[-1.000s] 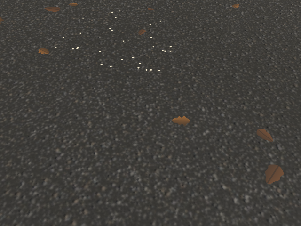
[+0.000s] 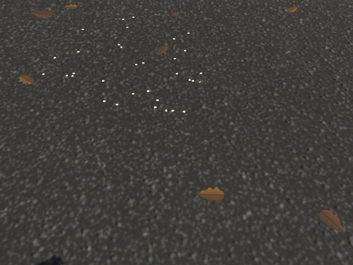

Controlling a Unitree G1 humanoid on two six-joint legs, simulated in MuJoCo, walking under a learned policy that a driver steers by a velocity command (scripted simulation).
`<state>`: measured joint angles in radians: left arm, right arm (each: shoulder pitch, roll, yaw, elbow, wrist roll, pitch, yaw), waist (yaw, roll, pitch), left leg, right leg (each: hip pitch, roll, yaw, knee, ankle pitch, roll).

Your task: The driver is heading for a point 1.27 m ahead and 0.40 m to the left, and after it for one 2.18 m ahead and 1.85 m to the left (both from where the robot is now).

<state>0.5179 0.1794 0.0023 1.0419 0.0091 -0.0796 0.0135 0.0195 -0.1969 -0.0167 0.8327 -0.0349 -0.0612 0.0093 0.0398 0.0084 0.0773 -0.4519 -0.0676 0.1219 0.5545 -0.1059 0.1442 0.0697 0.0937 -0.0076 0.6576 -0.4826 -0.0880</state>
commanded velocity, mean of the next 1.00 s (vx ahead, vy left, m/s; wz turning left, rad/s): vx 0.50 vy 0.00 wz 0.18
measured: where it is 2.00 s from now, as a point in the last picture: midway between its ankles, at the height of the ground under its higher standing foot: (144, 133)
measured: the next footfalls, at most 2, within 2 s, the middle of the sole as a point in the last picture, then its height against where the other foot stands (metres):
right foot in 0.54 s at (224, 260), level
left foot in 1.10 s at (172, 197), level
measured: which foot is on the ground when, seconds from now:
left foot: down 0.00-0.54, up 0.56-1.00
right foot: up 0.00-0.52, down 0.54-1.00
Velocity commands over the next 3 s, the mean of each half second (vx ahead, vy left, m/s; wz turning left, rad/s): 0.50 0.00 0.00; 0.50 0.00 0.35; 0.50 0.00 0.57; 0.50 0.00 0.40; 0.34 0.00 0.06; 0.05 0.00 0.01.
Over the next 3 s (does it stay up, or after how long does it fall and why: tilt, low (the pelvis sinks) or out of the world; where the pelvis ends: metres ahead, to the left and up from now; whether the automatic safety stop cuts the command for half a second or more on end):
stays up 1.17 0.38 0.03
